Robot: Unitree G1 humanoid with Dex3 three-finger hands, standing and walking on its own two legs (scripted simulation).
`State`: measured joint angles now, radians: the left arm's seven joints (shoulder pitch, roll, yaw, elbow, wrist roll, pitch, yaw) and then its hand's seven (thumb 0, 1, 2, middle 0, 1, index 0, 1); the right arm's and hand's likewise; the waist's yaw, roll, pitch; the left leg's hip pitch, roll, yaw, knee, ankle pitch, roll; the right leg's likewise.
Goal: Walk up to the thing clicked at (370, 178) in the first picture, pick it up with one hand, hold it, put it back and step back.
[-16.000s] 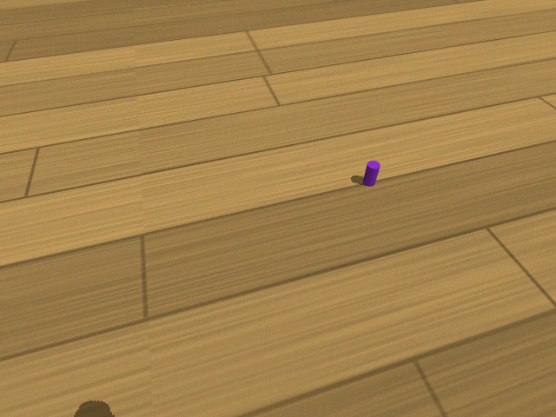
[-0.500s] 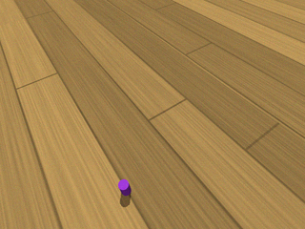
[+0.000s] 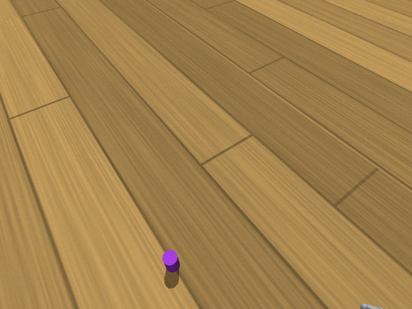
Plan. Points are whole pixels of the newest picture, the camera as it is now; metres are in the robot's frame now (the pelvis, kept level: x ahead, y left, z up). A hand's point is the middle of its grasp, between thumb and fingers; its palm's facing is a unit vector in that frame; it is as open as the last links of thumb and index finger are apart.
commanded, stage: walk up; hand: left
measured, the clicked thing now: (171, 261) +0.39 +0.18 -0.70
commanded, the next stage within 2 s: stand in 1.64 s
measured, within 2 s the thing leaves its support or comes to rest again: neither
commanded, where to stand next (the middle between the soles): +0.00 -0.07 m, yaw +0 degrees
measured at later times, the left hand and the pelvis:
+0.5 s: hand out of the picture +0.09 +0.21 -0.14, palm faces -0.08 -0.92 -0.38, open 7.4 cm; pelvis -0.01 -0.04 +0.00, yaw -2 degrees
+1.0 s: hand out of the picture +0.07 +0.21 -0.13, palm faces +0.01 -0.94 -0.34, open 7.4 cm; pelvis -0.02 -0.05 +0.02, yaw +0 degrees
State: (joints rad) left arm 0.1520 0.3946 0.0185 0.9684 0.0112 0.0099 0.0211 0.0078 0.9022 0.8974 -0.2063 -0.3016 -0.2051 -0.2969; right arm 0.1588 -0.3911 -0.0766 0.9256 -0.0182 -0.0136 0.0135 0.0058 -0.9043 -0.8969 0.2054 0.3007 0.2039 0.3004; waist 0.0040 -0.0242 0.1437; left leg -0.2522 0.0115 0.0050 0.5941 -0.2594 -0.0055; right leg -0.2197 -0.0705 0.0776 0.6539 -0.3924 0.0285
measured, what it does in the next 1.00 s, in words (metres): steps on the spot: right foot, then left foot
